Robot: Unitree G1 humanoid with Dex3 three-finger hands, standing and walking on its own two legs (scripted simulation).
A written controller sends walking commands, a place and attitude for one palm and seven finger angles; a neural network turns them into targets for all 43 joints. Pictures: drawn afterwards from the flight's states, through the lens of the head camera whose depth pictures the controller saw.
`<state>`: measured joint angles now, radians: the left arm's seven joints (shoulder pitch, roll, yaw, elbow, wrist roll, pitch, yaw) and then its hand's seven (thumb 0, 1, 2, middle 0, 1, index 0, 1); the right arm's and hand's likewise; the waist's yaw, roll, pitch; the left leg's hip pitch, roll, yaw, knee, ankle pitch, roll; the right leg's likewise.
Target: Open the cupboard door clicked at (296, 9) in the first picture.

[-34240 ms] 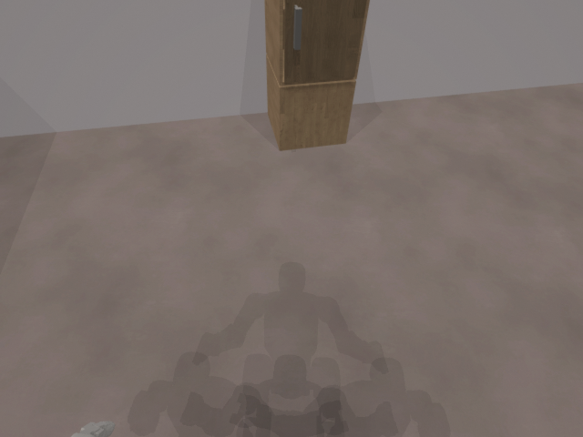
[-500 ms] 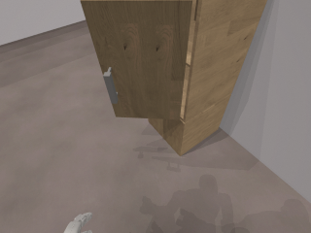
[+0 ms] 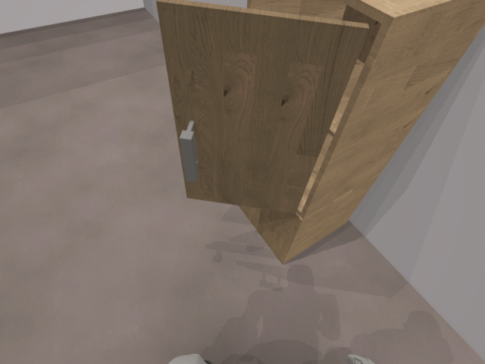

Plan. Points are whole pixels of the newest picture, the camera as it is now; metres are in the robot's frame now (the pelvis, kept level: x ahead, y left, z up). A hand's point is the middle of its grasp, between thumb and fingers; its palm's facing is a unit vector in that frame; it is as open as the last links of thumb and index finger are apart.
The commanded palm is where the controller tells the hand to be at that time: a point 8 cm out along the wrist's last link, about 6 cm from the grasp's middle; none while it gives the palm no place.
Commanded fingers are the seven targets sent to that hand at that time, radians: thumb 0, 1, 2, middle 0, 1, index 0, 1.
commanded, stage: come to a stop and stand still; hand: left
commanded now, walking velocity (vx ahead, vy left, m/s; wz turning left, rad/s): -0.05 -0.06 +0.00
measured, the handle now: (191, 152) +0.58 +0.18 -0.08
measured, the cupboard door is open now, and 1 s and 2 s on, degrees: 49 49 49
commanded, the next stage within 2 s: look again from close up in 0.64 s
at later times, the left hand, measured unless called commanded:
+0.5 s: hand out of the picture +0.03 +0.12 -0.17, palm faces +0.05 -0.98 -0.18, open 7.2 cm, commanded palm none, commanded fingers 0.00 0.90 0.90 -0.20 -0.30 -0.20 -0.30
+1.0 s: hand out of the picture -0.03 +0.12 -0.18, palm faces +0.04 -0.99 -0.16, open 7.3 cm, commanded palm none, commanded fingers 0.00 0.90 0.90 -0.20 -0.30 -0.20 -0.30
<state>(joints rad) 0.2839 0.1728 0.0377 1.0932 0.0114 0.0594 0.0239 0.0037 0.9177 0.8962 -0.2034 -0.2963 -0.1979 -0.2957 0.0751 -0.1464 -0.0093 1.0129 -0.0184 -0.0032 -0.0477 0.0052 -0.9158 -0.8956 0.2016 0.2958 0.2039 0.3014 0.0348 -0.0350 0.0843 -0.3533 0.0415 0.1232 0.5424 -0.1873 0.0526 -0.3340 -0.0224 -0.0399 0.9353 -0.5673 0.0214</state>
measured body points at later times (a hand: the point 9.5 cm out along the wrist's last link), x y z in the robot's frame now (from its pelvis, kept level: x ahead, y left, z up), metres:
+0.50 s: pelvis -0.01 -0.06 +0.01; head +0.00 -0.05 +0.46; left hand +0.02 +0.17 -0.15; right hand -0.03 -0.29 -0.15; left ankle -0.02 +0.07 -0.73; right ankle -0.03 -0.16 -0.73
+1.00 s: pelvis -0.02 -0.04 +0.00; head -0.03 -0.04 +0.45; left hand -0.03 +0.17 -0.16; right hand +0.01 -0.27 -0.15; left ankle -0.02 +0.07 -0.73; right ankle -0.03 -0.16 -0.73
